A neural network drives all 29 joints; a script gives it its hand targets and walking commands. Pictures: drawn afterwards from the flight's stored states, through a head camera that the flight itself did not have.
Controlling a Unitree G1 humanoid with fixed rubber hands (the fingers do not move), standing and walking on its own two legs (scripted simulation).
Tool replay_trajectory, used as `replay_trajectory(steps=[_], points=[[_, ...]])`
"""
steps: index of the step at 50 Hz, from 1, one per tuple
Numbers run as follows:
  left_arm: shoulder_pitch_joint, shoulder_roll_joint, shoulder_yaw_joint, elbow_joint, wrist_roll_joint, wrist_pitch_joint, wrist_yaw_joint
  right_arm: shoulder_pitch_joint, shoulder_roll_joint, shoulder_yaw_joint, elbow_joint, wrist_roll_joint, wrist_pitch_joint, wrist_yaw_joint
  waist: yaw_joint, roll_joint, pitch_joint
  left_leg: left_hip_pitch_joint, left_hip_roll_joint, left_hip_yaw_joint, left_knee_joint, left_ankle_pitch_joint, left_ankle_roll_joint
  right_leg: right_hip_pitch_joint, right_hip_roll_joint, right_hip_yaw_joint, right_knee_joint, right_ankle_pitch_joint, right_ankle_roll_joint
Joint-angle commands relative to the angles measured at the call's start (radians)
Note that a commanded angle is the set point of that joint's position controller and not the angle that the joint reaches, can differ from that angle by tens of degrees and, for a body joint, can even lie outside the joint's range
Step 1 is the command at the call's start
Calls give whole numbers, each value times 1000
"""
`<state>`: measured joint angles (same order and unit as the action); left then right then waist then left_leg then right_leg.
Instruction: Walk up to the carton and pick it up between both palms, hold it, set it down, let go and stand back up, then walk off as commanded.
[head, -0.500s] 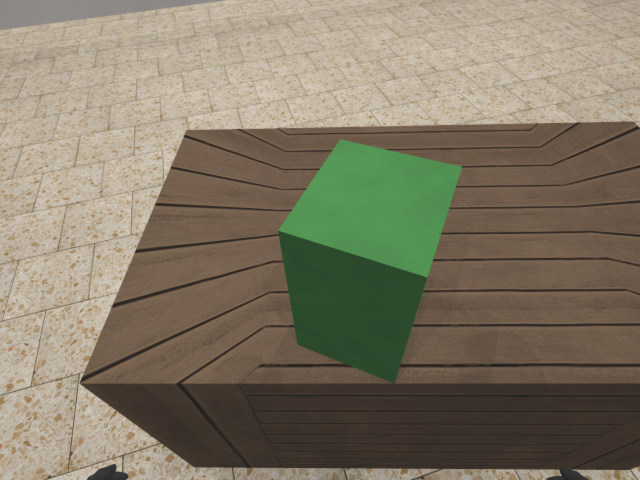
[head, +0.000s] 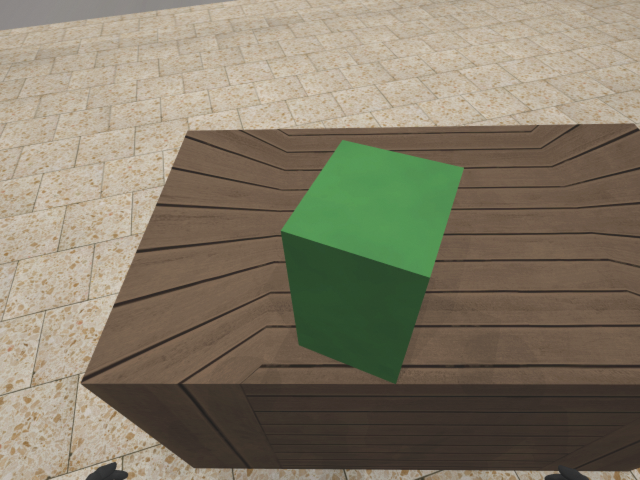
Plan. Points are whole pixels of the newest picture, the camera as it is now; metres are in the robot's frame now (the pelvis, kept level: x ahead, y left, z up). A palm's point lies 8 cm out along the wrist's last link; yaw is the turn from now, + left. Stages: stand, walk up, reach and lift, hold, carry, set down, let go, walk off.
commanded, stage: reach and lift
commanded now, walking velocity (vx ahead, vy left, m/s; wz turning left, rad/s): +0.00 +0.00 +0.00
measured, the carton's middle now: (370, 268) +0.41 -0.05 +0.02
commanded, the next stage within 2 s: none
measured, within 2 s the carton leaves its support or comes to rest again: neither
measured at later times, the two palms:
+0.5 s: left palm (89, 453) +0.18 +0.30 -0.03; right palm out of the picture +0.14 -0.27 -0.04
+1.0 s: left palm out of the picture +0.13 +0.29 +0.02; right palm out of the picture +0.14 -0.22 +0.00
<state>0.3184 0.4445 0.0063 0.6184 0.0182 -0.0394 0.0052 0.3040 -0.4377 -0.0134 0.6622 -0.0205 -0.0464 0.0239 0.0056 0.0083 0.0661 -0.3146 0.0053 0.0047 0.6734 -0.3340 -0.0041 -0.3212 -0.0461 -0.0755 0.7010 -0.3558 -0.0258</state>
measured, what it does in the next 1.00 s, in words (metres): stands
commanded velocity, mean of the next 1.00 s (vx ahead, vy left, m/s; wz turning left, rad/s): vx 0.00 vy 0.00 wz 0.00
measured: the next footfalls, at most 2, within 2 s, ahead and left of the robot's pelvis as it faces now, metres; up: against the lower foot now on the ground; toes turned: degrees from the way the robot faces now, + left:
none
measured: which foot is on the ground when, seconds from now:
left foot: down 0.00-1.00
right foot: down 0.00-1.00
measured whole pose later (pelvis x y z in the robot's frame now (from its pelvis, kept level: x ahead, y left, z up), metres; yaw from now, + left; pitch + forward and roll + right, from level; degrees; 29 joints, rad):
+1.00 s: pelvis -0.05 +0.00 +0.01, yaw +2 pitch -14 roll +0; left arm 0.13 0.41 0.02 0.43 -0.06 0.18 -0.18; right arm 0.26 -0.11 -0.08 0.34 -0.01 -0.03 -0.23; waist 0.01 0.03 0.08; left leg -0.08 0.02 0.01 0.58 -0.28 0.04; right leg -0.05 -0.02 -0.08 0.53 -0.26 0.00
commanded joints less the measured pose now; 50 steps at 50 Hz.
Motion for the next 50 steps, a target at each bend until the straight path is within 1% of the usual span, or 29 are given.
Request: replay_trajectory(steps=[1, 2, 3, 4, 6, 7, 10, 12, 14, 15, 18, 20, 23, 24, 26, 27, 29, 32, 33, 36, 38, 39, 42, 44, 46, 47, 48, 49, 50], points=[[-318, 63, 114, -194, 52, 327, 19, -226, -111, -252, 315, -161, -259, 21, -86, -39, -1, -279, 63, 92, -68, -134, 40, 101, 80, -1, 20, -13, -7], [-328, 48, 119, -229, 64, 340, 16, -249, -102, -227, 283, -142, -268, 24, -77, -56, 10, -225, 60, 88, -71, -125, 44, 80, 73, 8, -13, -9, -12], [-320, 60, 133, -298, 64, 351, 15, -244, -99, -245, 271, -121, -283, 18, -62, -37, -58, -144, 49, 104, -67, -23, 31, 98, 63, 10, -45, 93, -16], [-317, 75, 125, -352, 35, 352, 10, -248, -88, -249, 234, -113, -298, 15, -53, -72, -143, 16, 35, 88, -50, 83, 13, 44, 56, -3, -94, 148, -19], [-317, 83, 127, -389, 32, 354, 9, -209, -78, -233, 222, -87, -323, 3, -61, -30, -190, 161, 31, 61, -58, 200, -5, 62, 52, -4, -126, 279, -24], [-258, 55, 137, -326, 50, 362, 4, -177, -50, -198, 233, -69, -314, -4, -60, -91, -155, 156, 14, 59, -72, 244, 3, 100, 68, 9, -142, 357, -19], [-198, 45, 154, -368, 69, 347, -23, -119, -5, -155, 135, -12, -311, -25, -29, -98, -209, 218, -3, 57, -117, 314, -3, 215, 60, 38, -204, 523, -3], [-163, 55, 177, -288, 88, 349, -44, -93, 6, -133, 146, 0, -324, -45, -20, -121, -162, 162, -35, 69, -134, 351, -8, 317, 48, 51, -196, 661, 18], [-146, 85, 179, -280, 73, 347, -69, -108, 28, -116, 127, 7, -307, -70, -1, -150, -118, 156, -33, 77, -175, 348, -6, 344, 48, 51, -228, 671, 35], [-184, 82, 171, -299, 65, 341, -75, -131, 55, -98, 83, 14, -300, -80, 0, -94, -103, 143, -44, 84, -199, 309, -2, 350, 44, 71, -260, 622, 41], [-205, 92, 146, -306, 38, 332, -86, -126, 99, -89, 72, 14, -290, -97, -27, -105, -4, 219, -32, 87, -226, 292, -15, 279, 37, 50, -299, 560, 48], [-226, 74, 138, -299, 46, 332, -81, -137, 89, -91, 54, -3, -269, -91, -25, -55, 40, 214, -21, 95, -248, 203, -7, 213, 57, 48, -337, 307, 23], [-249, 31, 108, -361, 26, 319, -70, -129, 122, -105, 10, -3, -246, -93, -37, 12, 41, 167, -12, 118, -292, 187, -8, 286, 67, 37, -349, 194, -7], [-247, 28, 105, -360, 26, 317, -73, -91, 144, -100, -24, -6, -234, -92, -44, 0, 47, 156, -15, 123, -299, 132, -2, 294, 68, 55, -361, 169, -9], [-245, 38, 95, -385, 22, 307, -67, -78, 137, -117, -76, 3, -222, -98, -56, 36, 45, 83, 12, 122, -354, 49, 16, 380, 91, 30, -326, 148, 5], [-250, 16, 78, -383, 15, 303, -69, -75, 153, -115, -119, -4, -220, -102, -33, 66, 55, 16, 29, 126, -385, -8, 25, 419, 98, 17, -307, 139, 6], [-263, 9, 64, -374, 7, 289, -81, -88, 162, -118, -164, 7, -201, -118, -58, 117, 103, -137, 64, 118, -439, -106, 67, 572, 123, 12, -258, 153, 22], [-273, -9, 57, -376, 33, 269, -91, -140, 113, -121, -228, 6, -180, -123, -51, 184, 101, -383, 115, 110, -505, -227, 120, 780, 168, 7, -167, 201, 38], [-299, 12, 64, -410, 38, 260, -96, -146, 142, -106, -268, 26, -174, -122, -45, 257, 87, -436, 130, 110, -520, -270, 127, 806, 172, 20, -135, 177, 45], [-281, -2, 39, -401, 14, 243, -110, -111, 173, -107, -312, 37, -149, -135, -61, 232, 139, -482, 137, 96, -542, -290, 140, 893, 184, 20, -149, 183, 51], [-312, 14, 40, -415, -2, 218, -117, -123, 195, -89, -359, 36, -127, -142, -51, 213, 94, -489, 155, 72, -550, -360, 153, 882, 183, 25, -130, 128, 50], [-339, 36, 59, -393, 2, 199, -128, -111, 210, -48, -382, 38, -102, -154, -33, 203, 129, -507, 142, 102, -527, -367, 167, 865, 176, 51, -138, 75, 55], [-349, 60, 59, -352, -50, 184, -163, -101, 253, -28, -463, 43, -37, -188, -44, 86, 104, -466, 132, 113, -508, -341, 189, 861, 164, 67, -189, 8, 68], [-395, 121, 68, -346, -107, 174, -193, -94, 337, 1, -511, 35, 0, -232, -50, -45, 127, -298, 72, 129, -417, -264, 160, 665, 97, 122, -292, -127, 54], [-457, 191, 100, -433, -136, 171, -210, -41, 416, 49, -550, 64, 21, -276, -28, -193, 145, 74, -24, 134, -212, -84, 97, 259, -34, 222, -450, -370, -19], [-438, 211, 101, -489, -154, 192, -217, 23, 465, 84, -595, 93, 31, -299, -31, -289, 169, 396, -88, 127, -68, 74, 49, -100, -132, 294, -592, -511, -75], [-457, 239, 100, -516, -195, 206, -225, 35, 488, 89, -654, 90, 48, -323, -29, -314, 191, 532, -74, 93, -80, 113, 31, -209, -124, 287, -624, -443, -51], [-477, 236, 88, -501, -204, 214, -229, 56, 490, 84, -612, 87, 67, -336, -45, -253, 226, 507, -68, 95, -133, 53, 34, -178, -76, 235, -589, -387, -50], [-473, 240, 76, -527, -226, 224, -227, 1, 466, 61, -670, 82, 82, -337, -32, -215, 181, 474, -53, 88, -159, 38, 36, -168, -68, 221, -564, -363, -48]])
